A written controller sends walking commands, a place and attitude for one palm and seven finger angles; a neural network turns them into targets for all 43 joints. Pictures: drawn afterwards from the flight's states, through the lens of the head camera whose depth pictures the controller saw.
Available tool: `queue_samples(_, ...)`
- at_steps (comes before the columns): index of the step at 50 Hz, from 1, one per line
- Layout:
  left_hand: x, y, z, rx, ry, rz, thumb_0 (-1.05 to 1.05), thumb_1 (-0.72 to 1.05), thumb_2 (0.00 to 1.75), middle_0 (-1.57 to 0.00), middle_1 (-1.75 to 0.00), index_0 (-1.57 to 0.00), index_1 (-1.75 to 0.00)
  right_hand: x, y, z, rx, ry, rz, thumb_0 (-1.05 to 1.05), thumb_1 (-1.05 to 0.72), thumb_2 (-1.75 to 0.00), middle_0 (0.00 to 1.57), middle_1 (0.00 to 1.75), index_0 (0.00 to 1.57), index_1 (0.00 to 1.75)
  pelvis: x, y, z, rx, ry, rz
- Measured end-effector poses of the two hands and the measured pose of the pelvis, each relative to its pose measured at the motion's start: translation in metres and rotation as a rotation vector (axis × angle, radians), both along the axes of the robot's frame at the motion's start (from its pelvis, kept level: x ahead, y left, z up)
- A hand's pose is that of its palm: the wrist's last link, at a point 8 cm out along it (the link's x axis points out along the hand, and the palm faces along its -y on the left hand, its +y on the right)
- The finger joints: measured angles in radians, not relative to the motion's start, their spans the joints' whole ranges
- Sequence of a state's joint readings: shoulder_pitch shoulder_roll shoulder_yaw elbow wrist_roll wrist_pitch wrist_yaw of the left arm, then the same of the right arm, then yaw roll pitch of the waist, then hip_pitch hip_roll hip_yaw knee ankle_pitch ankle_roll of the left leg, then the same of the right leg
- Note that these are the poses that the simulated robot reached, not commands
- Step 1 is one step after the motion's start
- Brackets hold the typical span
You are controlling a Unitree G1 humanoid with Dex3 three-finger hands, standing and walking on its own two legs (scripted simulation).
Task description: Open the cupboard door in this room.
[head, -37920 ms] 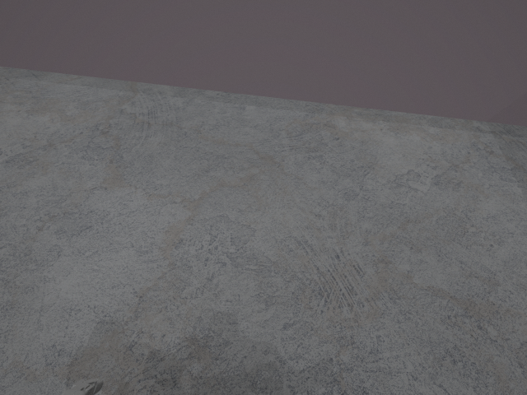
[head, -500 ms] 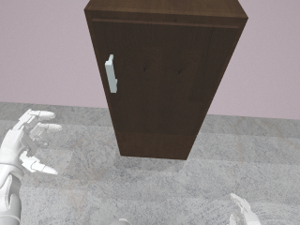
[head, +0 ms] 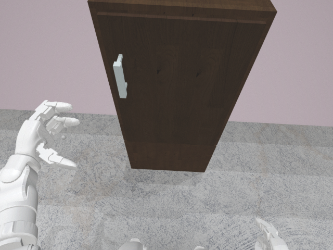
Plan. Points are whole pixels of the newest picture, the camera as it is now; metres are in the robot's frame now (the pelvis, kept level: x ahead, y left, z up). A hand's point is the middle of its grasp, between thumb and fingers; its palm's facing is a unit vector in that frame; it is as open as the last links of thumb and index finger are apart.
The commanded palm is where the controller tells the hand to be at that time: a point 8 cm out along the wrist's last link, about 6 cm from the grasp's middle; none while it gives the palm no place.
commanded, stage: move the hooked fingers beside the handle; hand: left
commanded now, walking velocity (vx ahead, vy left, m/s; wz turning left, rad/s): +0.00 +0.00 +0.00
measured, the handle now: (121, 76) +0.58 +0.16 +0.06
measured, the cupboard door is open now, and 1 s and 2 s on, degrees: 0 0 0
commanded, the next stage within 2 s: none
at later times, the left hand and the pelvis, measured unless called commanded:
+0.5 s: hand (77, 114) +0.42 +0.24 +0.07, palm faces -0.02 -1.00 -0.01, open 14.0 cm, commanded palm +0.40 +0.30 +0.07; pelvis +0.00 +0.00 -0.01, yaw -1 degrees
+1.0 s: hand (90, 93) +0.50 +0.23 +0.06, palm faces -0.03 -1.00 -0.01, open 14.0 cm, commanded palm +0.49 +0.28 +0.06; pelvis +0.00 +0.01 -0.02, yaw -2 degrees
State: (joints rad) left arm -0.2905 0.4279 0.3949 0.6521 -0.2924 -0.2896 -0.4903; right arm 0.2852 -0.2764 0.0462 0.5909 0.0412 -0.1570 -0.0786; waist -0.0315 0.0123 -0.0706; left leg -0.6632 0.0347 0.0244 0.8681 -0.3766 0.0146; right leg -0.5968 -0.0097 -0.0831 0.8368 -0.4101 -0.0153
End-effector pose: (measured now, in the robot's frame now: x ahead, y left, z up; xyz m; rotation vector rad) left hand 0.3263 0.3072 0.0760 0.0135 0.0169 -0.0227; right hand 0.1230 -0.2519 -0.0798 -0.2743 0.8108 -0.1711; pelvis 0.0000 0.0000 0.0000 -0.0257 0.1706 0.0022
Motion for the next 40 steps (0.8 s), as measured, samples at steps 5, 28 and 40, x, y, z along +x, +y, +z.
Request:
queue_samples(5, 0.016, 0.003, -0.001, 0.002, 0.01, 0.015, -0.01, -0.5, 0.3, -0.3, -1.2, -0.3, -1.2, -0.016, -0.004, -0.005, 0.0, 0.057, -0.03, 0.01, -0.9, -0.9, 0.2, 0.3, 0.21, 0.3, 0.002, 0.0, -0.001, 0.001, 0.014, -0.009)
queue_samples(28, 0.082, -0.008, -0.008, -0.012, 0.02, 0.008, -0.01, -0.5, 0.3, -0.3, -1.2, -0.3, -1.2, -0.059, -0.01, -0.022, -0.014, 0.246, -0.107, 0.01, -0.9, -0.9, 0.2, 0.3, 0.2, 0.3, 0.003, 0.003, -0.009, -0.007, 0.081, -0.019)
queue_samples(40, 0.12, -0.01, -0.009, -0.004, 0.03, -0.001, -0.01, -0.5, 0.3, -0.3, -1.2, -0.3, -1.2, -0.093, -0.012, -0.03, -0.025, 0.373, -0.156, 0.01, -0.9, -0.9, 0.2, 0.3, 0.21, 0.3, 0.002, 0.004, -0.017, -0.016, 0.128, -0.023)
